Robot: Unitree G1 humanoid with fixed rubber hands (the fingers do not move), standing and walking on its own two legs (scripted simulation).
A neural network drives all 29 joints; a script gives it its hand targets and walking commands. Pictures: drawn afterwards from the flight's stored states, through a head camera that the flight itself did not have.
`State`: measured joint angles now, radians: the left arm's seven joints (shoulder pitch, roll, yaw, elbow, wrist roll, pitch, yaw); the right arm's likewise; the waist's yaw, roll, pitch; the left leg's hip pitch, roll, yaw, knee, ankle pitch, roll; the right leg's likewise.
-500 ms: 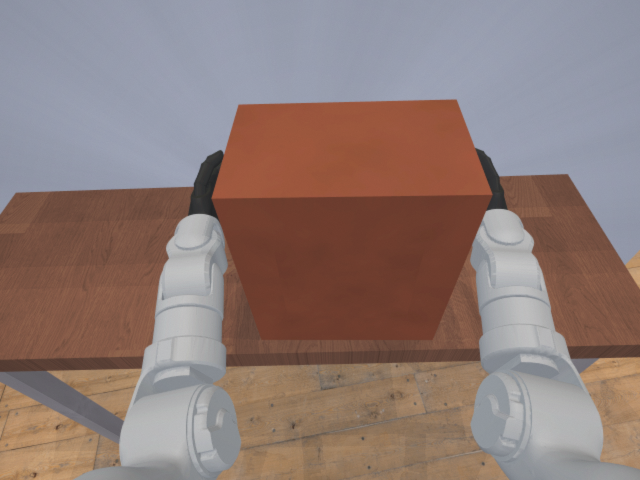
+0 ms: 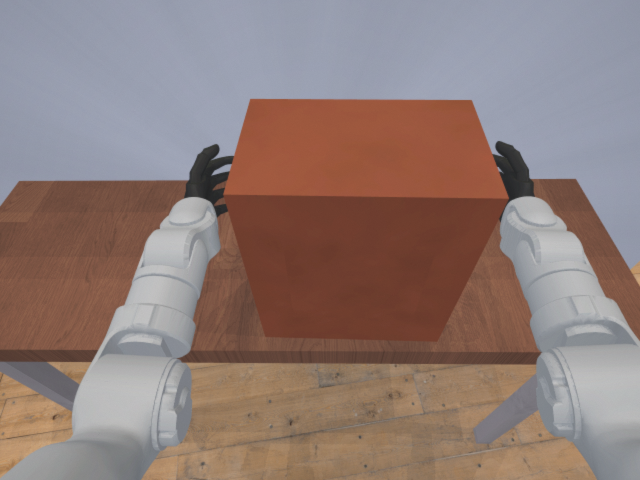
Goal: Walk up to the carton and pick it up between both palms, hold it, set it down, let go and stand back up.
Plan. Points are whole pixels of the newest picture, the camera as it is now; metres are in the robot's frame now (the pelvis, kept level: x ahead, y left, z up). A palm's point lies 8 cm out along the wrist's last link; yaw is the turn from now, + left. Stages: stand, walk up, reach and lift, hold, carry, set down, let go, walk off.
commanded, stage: set down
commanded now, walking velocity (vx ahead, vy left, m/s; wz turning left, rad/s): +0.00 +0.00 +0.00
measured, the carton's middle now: (354, 234) +0.41 -0.03 +0.08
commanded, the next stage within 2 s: none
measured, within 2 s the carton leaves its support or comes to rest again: neither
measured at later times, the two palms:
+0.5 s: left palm (164, 180) +0.42 +0.19 +0.17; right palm (557, 183) +0.41 -0.26 +0.17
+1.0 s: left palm (127, 124) +0.42 +0.20 +0.25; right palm (602, 124) +0.41 -0.27 +0.25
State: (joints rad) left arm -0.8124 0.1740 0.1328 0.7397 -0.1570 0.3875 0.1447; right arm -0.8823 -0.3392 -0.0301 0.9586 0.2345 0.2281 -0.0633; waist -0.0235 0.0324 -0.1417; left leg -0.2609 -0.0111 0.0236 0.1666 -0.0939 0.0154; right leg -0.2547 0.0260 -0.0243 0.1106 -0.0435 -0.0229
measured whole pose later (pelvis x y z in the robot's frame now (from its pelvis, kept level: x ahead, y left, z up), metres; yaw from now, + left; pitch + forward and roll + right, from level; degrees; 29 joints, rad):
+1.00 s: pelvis -0.03 -0.01 +0.00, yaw +1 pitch +11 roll +0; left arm -1.09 0.50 0.02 0.65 -0.43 0.77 0.12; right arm -1.16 -0.55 0.01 0.90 0.40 0.58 0.00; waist -0.04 0.02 -0.17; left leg -0.36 -0.01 0.01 0.25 -0.09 0.01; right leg -0.35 0.03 -0.04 0.20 -0.05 -0.03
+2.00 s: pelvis -0.03 +0.00 +0.00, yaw -1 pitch +2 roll +0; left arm -0.59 0.37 0.16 0.11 -0.29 0.84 0.08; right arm -0.61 -0.52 -0.08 0.37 0.42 0.58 0.01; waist -0.04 -0.01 -0.03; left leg -0.15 -0.01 0.03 0.21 -0.10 0.02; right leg -0.16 0.03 -0.01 0.18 -0.06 -0.02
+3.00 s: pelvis +0.00 +0.00 +0.00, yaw -1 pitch +3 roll +0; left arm 0.17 0.23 -0.02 0.04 -0.22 0.12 0.07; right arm 0.21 -0.43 -0.06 0.11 0.37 0.04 0.07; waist 0.01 0.02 -0.02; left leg -0.12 -0.01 0.04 0.23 -0.15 0.03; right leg -0.15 0.02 0.00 0.22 -0.12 -0.02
